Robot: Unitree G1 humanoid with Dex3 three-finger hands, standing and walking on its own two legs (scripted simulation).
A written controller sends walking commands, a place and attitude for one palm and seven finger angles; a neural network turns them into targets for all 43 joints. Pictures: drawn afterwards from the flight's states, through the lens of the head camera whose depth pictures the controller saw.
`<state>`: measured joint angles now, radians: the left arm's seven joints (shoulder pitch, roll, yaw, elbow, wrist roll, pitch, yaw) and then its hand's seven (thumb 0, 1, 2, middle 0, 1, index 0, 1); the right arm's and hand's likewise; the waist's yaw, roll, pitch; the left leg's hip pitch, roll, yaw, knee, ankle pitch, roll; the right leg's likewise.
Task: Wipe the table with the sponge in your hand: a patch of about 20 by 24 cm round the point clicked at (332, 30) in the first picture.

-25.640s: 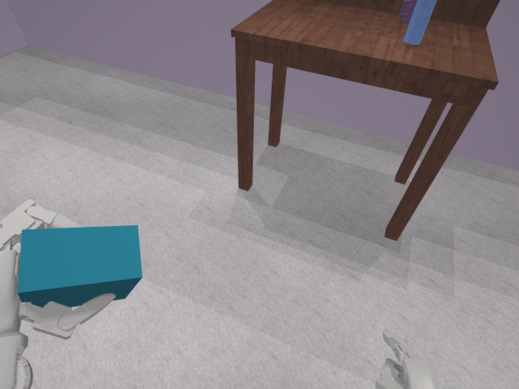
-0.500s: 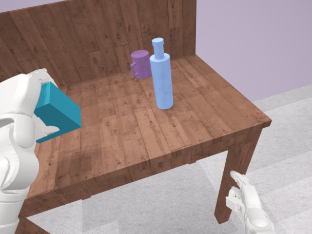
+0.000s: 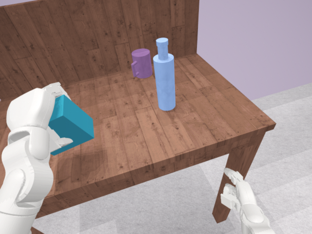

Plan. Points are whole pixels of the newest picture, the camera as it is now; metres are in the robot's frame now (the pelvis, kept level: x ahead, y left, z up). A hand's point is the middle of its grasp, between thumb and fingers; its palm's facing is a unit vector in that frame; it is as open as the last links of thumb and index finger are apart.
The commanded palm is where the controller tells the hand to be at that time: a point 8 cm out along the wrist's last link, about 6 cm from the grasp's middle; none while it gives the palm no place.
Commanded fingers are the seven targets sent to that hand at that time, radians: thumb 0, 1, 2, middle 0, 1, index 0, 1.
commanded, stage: move the sponge above the wiping area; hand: left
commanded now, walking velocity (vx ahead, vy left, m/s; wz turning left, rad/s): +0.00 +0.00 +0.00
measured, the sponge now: (63, 130) +0.27 +0.28 +0.17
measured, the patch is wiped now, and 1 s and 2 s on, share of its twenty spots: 0.00 0.00 0.00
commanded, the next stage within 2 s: none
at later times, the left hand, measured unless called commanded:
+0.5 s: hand (66, 132) +0.27 +0.27 +0.16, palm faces +0.08 -0.08 -0.99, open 10.3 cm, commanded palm +0.22 +0.27 +0.26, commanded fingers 0.00 0.10 1.30 -1.20 -1.60 -1.20 -1.60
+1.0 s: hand (64, 135) +0.26 +0.28 +0.15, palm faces +0.06 -0.06 -1.00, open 10.3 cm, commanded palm +0.22 +0.28 +0.25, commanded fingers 0.00 0.10 1.30 -1.20 -1.60 -1.20 -1.60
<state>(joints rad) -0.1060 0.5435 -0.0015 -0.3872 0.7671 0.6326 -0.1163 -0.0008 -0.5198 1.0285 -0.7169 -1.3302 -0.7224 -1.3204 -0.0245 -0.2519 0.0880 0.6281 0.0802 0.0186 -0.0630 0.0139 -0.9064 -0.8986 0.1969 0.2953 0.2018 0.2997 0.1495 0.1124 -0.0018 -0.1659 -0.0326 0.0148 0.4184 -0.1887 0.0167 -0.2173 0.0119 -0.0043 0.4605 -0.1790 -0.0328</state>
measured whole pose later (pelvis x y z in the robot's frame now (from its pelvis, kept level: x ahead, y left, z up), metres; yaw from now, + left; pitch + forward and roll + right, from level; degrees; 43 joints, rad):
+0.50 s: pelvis +0.00 -0.03 +0.00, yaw +1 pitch -3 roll +1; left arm -0.14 0.60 -0.06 -0.15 0.83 0.57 -0.20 0.00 -0.52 1.03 -0.72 -1.33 -0.72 -1.32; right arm -0.02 -0.27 0.08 0.66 0.06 -0.02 -0.10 0.01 -0.91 -0.90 0.20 0.30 0.20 0.30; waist 0.14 0.13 0.00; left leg -0.19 0.00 -0.01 0.45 -0.21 -0.02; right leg -0.24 0.04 -0.03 0.49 -0.20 -0.07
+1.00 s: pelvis +0.00 -0.01 +0.00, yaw +1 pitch -3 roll +1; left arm -0.09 0.59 -0.06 -0.16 0.83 0.40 -0.17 0.00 -0.52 1.03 -0.72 -1.33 -0.72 -1.32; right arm 0.03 -0.27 0.05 0.68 0.04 -0.07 -0.11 0.01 -0.91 -0.90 0.19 0.30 0.20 0.30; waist 0.15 0.12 0.01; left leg -0.19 -0.03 -0.01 0.46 -0.21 0.01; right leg -0.23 0.02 -0.02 0.49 -0.21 -0.04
